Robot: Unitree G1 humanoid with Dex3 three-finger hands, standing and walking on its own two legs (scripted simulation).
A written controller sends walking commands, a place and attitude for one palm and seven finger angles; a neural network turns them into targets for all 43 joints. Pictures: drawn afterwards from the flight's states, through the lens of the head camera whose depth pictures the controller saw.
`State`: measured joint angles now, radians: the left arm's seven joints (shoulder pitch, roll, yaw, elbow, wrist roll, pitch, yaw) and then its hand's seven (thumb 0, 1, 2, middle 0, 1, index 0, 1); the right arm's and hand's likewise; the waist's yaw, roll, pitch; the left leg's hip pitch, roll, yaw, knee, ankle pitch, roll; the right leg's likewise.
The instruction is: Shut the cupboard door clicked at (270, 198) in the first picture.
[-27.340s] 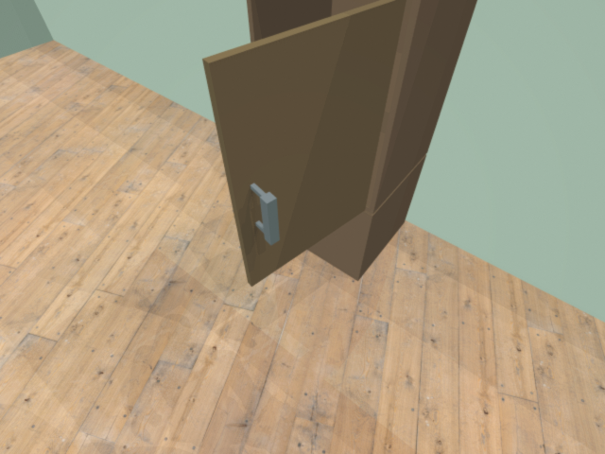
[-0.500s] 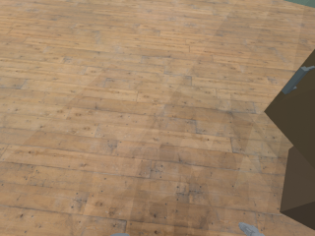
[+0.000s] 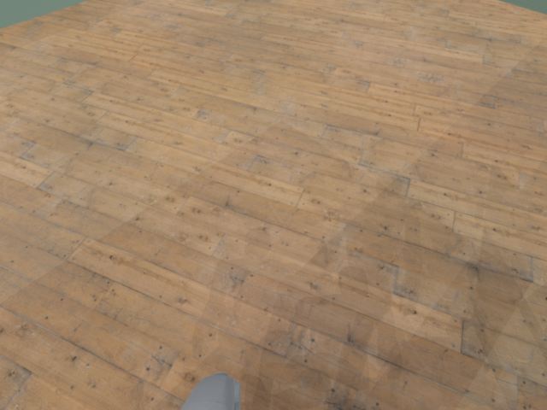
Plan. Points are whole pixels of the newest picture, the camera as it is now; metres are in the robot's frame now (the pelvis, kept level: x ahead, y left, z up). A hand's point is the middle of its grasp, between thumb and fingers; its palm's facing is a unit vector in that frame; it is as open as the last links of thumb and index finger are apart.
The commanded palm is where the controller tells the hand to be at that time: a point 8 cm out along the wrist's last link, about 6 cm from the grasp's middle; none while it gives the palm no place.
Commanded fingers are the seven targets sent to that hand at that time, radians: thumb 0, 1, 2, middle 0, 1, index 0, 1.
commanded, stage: walk to a spot facing it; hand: left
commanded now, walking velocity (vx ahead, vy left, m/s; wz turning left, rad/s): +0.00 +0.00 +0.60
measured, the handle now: out of the picture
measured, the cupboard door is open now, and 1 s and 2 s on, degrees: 50 50 50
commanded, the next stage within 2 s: turn to face it in 0.12 s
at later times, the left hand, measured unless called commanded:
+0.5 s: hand out of the picture +0.13 +0.21 -0.18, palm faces +0.12 -0.96 -0.26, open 7.3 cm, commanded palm none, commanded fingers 0.00 0.90 0.90 -0.20 -0.30 -0.20 -0.30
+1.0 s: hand (195, 304) +0.32 +0.17 -0.17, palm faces -0.24 -0.93 -0.27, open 7.3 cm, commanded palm none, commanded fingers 0.00 0.90 0.90 -0.20 -0.30 -0.20 -0.30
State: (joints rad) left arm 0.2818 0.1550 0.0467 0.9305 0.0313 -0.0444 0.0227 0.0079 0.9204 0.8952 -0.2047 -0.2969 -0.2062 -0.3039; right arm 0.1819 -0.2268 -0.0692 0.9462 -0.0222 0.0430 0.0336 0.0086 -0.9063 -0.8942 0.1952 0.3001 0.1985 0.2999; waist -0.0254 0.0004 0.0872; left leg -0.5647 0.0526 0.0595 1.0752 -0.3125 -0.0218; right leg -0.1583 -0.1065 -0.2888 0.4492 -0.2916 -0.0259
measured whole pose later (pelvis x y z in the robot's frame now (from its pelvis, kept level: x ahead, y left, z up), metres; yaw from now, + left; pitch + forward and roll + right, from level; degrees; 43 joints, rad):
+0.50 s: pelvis +0.10 +0.00 -0.02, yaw +3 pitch +0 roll +1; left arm 0.26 0.22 0.05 0.93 0.03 0.02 0.01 0.01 0.91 0.90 -0.20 -0.30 -0.20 -0.30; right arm 0.13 -0.17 -0.01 0.95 -0.02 0.03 -0.01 0.00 -0.90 -0.89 0.20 0.30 0.20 0.30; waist 0.04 -0.01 0.05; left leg -0.32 0.03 0.14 0.58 -0.26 0.02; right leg -0.31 -0.06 -0.01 0.60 -0.28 0.03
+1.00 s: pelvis +0.14 -0.01 -0.02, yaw -15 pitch +0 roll -1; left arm 0.11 0.27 0.08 0.87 0.02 0.06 -0.02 0.01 0.91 0.90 -0.20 -0.30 -0.20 -0.30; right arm 0.27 -0.23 -0.05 0.94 -0.02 0.02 -0.03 0.00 -0.90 -0.89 0.20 0.30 0.20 0.30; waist -0.02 0.02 0.11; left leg -0.19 0.14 0.20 0.62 -0.41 -0.03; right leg -0.29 0.00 -0.09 0.60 -0.26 0.00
